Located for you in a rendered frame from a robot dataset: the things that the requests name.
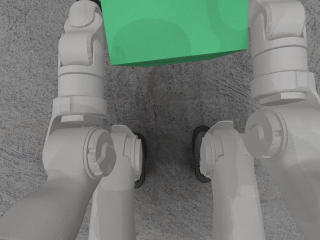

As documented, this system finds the right robot shin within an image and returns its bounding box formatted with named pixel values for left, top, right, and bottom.
left=199, top=120, right=254, bottom=178

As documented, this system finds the carton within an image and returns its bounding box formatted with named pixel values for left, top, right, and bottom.
left=100, top=0, right=249, bottom=67

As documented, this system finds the robot left forearm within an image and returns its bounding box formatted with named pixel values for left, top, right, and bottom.
left=42, top=0, right=108, bottom=166

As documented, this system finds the left robot hand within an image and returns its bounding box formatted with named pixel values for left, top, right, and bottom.
left=76, top=0, right=102, bottom=11

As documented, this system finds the robot left upper arm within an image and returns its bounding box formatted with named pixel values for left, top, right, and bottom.
left=0, top=126, right=117, bottom=240

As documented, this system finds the robot right forearm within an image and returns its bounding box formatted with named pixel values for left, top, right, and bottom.
left=248, top=0, right=320, bottom=111

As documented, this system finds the robot left foot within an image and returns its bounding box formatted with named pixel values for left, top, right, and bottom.
left=134, top=132, right=147, bottom=189

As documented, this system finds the robot right upper arm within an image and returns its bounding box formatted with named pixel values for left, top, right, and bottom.
left=242, top=106, right=320, bottom=240

